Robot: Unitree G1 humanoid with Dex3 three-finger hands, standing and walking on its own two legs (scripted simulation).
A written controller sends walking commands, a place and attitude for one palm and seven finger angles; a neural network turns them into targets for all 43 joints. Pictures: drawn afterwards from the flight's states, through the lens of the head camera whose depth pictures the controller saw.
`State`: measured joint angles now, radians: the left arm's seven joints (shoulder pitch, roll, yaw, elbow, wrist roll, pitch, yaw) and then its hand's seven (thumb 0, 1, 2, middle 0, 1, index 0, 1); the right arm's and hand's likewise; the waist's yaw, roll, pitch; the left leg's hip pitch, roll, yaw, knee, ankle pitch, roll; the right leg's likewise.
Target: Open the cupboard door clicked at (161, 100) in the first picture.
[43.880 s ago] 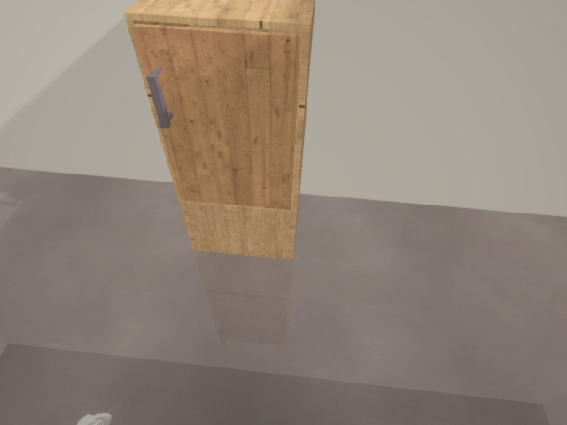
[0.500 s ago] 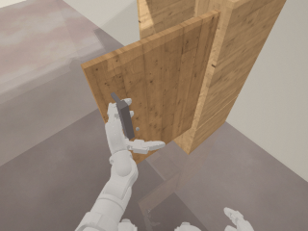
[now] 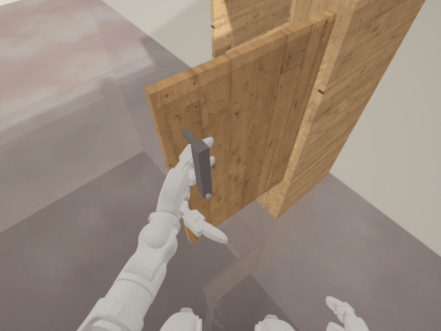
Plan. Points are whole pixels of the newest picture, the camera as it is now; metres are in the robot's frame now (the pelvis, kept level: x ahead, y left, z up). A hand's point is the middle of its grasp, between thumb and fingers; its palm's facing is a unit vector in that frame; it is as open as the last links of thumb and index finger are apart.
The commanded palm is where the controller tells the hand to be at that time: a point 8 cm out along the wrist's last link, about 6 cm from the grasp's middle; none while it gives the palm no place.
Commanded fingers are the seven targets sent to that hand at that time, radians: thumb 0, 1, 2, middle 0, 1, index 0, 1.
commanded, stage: slide the hand sideways off the handle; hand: left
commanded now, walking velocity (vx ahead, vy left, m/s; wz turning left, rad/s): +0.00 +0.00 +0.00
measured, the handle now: (196, 164) +0.40 +0.06 +0.06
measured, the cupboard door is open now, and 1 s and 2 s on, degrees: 86 88 88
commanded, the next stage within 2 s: draw the hand back to the body in 0.98 s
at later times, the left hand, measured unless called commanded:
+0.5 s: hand (196, 214) +0.31 +0.06 +0.05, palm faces -0.18 -0.98 -0.01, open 16.2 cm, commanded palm +0.29 +0.13 +0.05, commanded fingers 0.00 -0.50 0.30 -0.15 -0.30 -0.15 -0.30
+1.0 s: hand (156, 238) +0.26 +0.12 +0.05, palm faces -0.12 -0.99 -0.04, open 16.3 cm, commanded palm +0.25 +0.17 +0.05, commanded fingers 0.00 -0.50 0.30 -0.15 -0.30 -0.15 -0.30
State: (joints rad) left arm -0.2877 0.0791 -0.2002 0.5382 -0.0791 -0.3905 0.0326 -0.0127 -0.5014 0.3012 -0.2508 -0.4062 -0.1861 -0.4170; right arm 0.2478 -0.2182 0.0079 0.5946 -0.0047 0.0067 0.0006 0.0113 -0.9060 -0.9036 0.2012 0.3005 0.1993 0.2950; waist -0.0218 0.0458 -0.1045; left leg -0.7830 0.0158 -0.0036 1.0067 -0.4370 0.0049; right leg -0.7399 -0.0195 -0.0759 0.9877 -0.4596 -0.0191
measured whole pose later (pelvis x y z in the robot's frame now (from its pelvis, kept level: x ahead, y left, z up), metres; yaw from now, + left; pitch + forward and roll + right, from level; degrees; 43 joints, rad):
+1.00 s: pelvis +0.02 -0.02 -0.01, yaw +0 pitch +13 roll +0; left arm 0.26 0.20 0.04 0.05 -0.22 -0.37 -0.24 -0.01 -0.50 0.30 -0.16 -0.31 -0.16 -0.31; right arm 0.23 -0.25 0.01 0.50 0.01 -0.08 -0.03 0.01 -0.91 -0.90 0.20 0.30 0.20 0.30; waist 0.00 0.05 -0.13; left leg -0.80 0.03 -0.03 1.06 -0.49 -0.03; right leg -0.76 0.00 -0.09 1.05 -0.52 -0.05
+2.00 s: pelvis +0.05 +0.01 +0.06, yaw -1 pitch -1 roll -1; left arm 0.48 0.31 0.18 -0.33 -0.03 -0.04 0.13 0.00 0.11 0.56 -0.18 -0.30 -0.18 -0.30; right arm 0.22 -0.22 0.07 0.60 0.00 -0.12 -0.11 0.02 -0.90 -0.90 0.20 0.30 0.20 0.30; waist 0.06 0.05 -0.02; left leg -0.21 0.01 0.03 0.54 -0.31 0.01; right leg -0.17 -0.01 -0.05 0.50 -0.31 0.00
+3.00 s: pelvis +0.03 +0.00 +0.07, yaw -3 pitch +0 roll -1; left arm 0.53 0.38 0.37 -0.40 -0.05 -0.16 0.10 0.01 0.89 0.90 -0.21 -0.30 -0.21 -0.31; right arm 0.16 -0.25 0.00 0.60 0.00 -0.05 -0.09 0.01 -0.90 -0.90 0.20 0.30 0.20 0.30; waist 0.02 0.08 0.01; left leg -0.20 0.04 0.04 0.43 -0.22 0.00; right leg -0.16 0.03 -0.03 0.36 -0.20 -0.01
